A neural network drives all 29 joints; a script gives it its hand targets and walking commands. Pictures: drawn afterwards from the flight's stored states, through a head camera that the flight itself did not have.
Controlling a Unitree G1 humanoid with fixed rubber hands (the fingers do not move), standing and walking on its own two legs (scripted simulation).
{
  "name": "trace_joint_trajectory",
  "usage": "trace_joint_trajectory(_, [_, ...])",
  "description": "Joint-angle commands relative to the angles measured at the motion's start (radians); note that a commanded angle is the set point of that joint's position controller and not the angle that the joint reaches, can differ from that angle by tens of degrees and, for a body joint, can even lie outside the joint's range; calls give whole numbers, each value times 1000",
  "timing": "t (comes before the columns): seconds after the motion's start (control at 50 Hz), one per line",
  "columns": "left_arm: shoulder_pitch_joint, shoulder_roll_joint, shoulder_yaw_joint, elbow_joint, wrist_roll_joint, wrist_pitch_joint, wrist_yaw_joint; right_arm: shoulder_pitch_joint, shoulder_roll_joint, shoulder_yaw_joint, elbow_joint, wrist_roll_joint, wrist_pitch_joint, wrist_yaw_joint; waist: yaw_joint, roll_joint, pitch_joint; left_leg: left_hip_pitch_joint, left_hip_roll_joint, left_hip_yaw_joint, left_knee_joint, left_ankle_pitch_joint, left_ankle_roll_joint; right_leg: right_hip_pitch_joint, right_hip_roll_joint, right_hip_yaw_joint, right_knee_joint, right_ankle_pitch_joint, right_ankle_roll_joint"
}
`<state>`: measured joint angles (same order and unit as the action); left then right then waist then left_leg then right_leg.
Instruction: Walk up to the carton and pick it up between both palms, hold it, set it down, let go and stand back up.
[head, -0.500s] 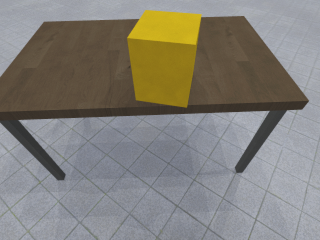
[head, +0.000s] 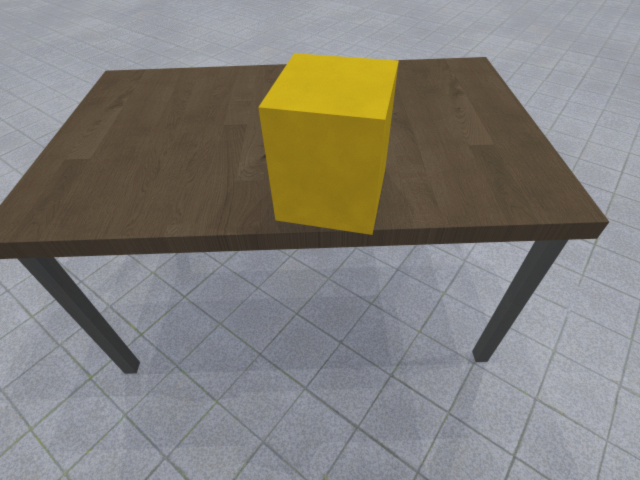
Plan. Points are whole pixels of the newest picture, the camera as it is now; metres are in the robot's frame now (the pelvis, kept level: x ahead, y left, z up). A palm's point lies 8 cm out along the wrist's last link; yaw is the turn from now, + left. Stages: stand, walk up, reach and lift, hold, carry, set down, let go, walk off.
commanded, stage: stand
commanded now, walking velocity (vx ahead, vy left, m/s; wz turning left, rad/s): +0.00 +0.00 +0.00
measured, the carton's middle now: (333, 144) +0.72 +0.02 +0.04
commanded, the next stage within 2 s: none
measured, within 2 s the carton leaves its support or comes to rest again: neither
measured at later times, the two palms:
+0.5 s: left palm out of the picture +0.08 +0.26 -0.12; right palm out of the picture +0.07 -0.29 -0.12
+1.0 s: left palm out of the picture +0.06 +0.26 -0.12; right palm out of the picture +0.06 -0.29 -0.12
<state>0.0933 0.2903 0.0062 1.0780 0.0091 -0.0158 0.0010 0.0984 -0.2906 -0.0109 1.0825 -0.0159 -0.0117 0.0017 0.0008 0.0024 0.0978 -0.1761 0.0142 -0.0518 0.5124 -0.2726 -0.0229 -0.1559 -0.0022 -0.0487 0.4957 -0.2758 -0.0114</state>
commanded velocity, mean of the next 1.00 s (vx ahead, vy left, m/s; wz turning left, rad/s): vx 0.00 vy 0.00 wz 0.00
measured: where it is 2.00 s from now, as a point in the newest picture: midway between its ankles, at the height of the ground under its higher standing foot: outside the picture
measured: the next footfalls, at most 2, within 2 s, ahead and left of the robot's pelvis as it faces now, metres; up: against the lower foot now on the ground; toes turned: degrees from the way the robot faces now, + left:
none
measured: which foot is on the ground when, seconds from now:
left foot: down 0.00-1.00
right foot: down 0.00-1.00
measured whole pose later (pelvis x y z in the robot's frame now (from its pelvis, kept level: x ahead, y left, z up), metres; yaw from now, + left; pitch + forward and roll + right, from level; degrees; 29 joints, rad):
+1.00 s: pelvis +0.00 -0.02 +0.01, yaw +0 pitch -4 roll +0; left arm 0.12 0.30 0.01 1.14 0.01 -0.02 0.00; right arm 0.13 -0.30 0.00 1.13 -0.02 -0.01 0.00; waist 0.00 0.01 0.07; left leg -0.11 0.04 -0.06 0.37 -0.20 -0.05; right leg -0.10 0.02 -0.06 0.38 -0.21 -0.04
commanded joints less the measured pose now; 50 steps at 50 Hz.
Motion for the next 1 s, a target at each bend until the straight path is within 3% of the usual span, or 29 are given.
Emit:
trace_joint_trajectory(0.0, [-58, 238, 47, -65, -4, -25, 18, -38, -205, -32, -70, 3, -20, -13, -8, -12, -114, 28, 94, -69, -124, 215, 59, 46, -114, 111, -142, 180, -33])
trace_joint_trajectory(0.04, [-78, 226, 45, -70, -1, -22, 14, -46, -215, -37, -61, 1, -21, -16, 1, -25, -109, 13, 80, -67, -145, 186, 59, 54, -113, 102, -155, 152, -25])
trace_joint_trajectory(0.08, [-70, 226, 41, -52, 0, -24, 9, -69, -229, -43, -66, -4, -21, -16, 5, 28, -80, 19, 86, -70, -151, 162, 64, 24, -118, 115, -180, 120, -26])
trace_joint_trajectory(0.12, [-71, 233, 50, -52, 3, -26, 12, -21, -227, -41, -64, 5, -26, -15, -18, 7, -101, 30, 85, -67, -155, 186, 53, 36, -118, 128, -178, 172, -33])
trace_joint_trajectory(0.16, [-55, 227, 45, -52, -4, -30, 11, -32, -238, -43, -53, 4, -19, -14, 0, -29, -99, 23, 92, -74, -165, 181, 62, 51, -115, 105, -182, 165, -22])
trace_joint_trajectory(0.18, [-57, 215, 46, -47, 4, -33, 12, -19, -210, -33, -56, -2, -18, -10, -8, 13, -79, 32, 87, -60, -162, 179, 50, 25, -117, 116, -183, 155, -26])
trace_joint_trajectory(0.22, [-52, 229, 48, -43, 2, -32, 11, 2, -234, -36, -35, 2, -22, -13, -7, 5, -114, 35, 88, -65, -165, 203, 62, 67, -120, 119, -184, 140, -29])
trace_joint_trajectory(0.24, [-37, 244, 49, -35, 0, -28, 14, -37, -239, -45, -34, -4, -15, -16, -1, 33, -105, 39, 93, -65, -161, 211, 56, 52, -118, 111, -189, 160, -26])
trace_joint_trajectory(0.3, [-56, 218, 43, -37, 1, -30, 6, -31, -242, -37, -34, 6, -28, -18, -1, -35, -115, 39, 105, -64, -162, 267, 52, 74, -124, 100, -184, 239, -27])
trace_joint_trajectory(0.34, [-54, 233, 48, -39, -5, -30, 9, -33, -249, -42, -44, 3, -28, -12, 4, 40, -113, 30, 92, -64, -167, 286, 47, 89, -129, 109, -171, 255, -24])
trace_joint_trajectory(0.36, [-66, 223, 43, -40, 1, -32, 7, -37, -233, -38, -40, 2, -27, -19, 3, -18, -128, 53, 99, -64, -166, 272, 48, 73, -131, 109, -182, 249, -31])
trace_joint_trajectory(0.4, [-60, 238, 50, -24, -3, -28, 11, -59, -241, -42, -49, 0, -26, -15, 2, 15, -111, 48, 100, -66, -171, 305, 47, 75, -125, 110, -186, 250, -22])
trace_joint_trajectory(0.5, [-57, 249, 50, -11, 0, -26, 10, -6, -239, -41, -25, 5, -22, -12, -23, -20, -106, 53, 97, -62, -180, 239, 41, 62, -117, 105, -200, 223, -27])
trace_joint_trajectory(0.52, [-17, 234, 52, -11, -6, -25, 10, -14, -244, -44, -19, -2, -27, -13, 5, 11, -114, 48, 96, -61, -164, 242, 41, 85, -121, 103, -203, 219, -25])
trace_joint_trajectory(0.54, [-27, 247, 50, -18, -2, -27, 9, -19, -243, -38, -21, -5, -22, -14, 2, 36, -97, 36, 90, -53, -176, 248, 40, 84, -122, 105, -197, 240, -23])
trace_joint_trajectory(0.66, [-55, 261, 53, -24, -3, -29, 10, -18, -230, -36, -29, 4, -20, -18, -18, -18, -142, 86, 110, -57, -187, 249, 42, 58, -131, 120, -205, 239, -26])
trace_joint_trajectory(0.68, [-50, 227, 44, -27, -7, -29, 9, -24, -242, -34, -25, 4, -22, -18, -4, 4, -116, 67, 104, -55, -174, 232, 46, 44, -126, 128, -212, 213, -21])
trace_joint_trajectory(0.7, [-52, 246, 48, -31, 0, -32, 11, -28, -233, -38, -34, 1, -22, -18, -13, 19, -103, 64, 104, -52, -183, 218, 45, 49, -125, 128, -218, 198, -25])
trace_joint_trajectory(0.72, [-53, 237, 44, -28, -6, -27, 13, -41, -238, -36, -31, -3, -16, -16, 0, -12, -110, 65, 105, -61, -176, 218, 48, 53, -121, 110, -217, 205, -21])
trace_joint_trajectory(0.76, [-27, 248, 46, -13, -3, -29, 12, -23, -232, -35, -24, 2, -16, -18, -3, 19, -74, 41, 101, -64, -201, 207, 46, 53, -119, 118, -226, 194, -23])
trace_joint_trajectory(0.78, [-43, 252, 49, -10, -5, -29, 12, -28, -241, -43, -32, 3, -15, -15, 2, -18, -81, 40, 102, -53, -203, 198, 48, 49, -122, 112, -220, 173, -23])
trace_joint_trajectory(0.8, [-28, 243, 42, -5, -7, -34, 10, 3, -227, -29, -19, -1, -16, -12, 5, -15, -74, 27, 101, -66, -202, 169, 44, 56, -121, 125, -223, 150, -26])
trace_joint_trajectory(0.82, [-39, 255, 47, -11, 1, -29, 12, 9, -227, -28, -25, -6, -25, -15, -16, 13, -77, 23, 105, -52, -194, 157, 47, 56, -130, 138, -222, 174, -28])
trace_joint_trajectory(0.84, [-16, 259, 51, -9, -11, -26, 11, 0, -242, -35, -19, -5, -21, -15, 0, 38, -87, 35, 99, -60, -200, 164, 43, 57, -126, 132, -226, 145, -27])
trace_joint_trajectory(0.86, [-16, 253, 44, -7, -1, -25, 11, -10, -223, -30, -35, -5, -19, -16, -4, -6, -91, 41, 106, -58, -199, 190, 44, 67, -126, 130, -213, 137, -31])
trace_joint_trajectory(0.88, [-30, 233, 48, -20, -6, -24, 9, -26, -235, -31, -28, -9, -24, -18, 9, 14, -83, 34, 103, -57, -188, 181, 43, 55, -127, 130, -221, 195, -35])
trace_joint_trajectory(0.9, [-26, 243, 47, -18, -4, -29, 13, -20, -225, -30, -26, -3, -23, -17, -3, 12, -99, 37, 106, -64, -213, 187, 53, 65, -130, 122, -211, 190, -37])
trace_joint_trajectory(0.94, [-57, 237, 46, -25, 2, -33, 5, -36, -254, -43, -35, -1, -22, -13, 2, -27, -84, 60, 104, -56, -205, 190, 39, 26, -124, 118, -224, 150, -23])
trace_joint_trajectory(0.98, [-13, 244, 41, -10, -4, -29, 13, -4, -247, -38, -26, -1, -20, -14, 7, 14, -101, 54, 107, -60, -194, 201, 40, 61, -131, 132, -222, 208, -26])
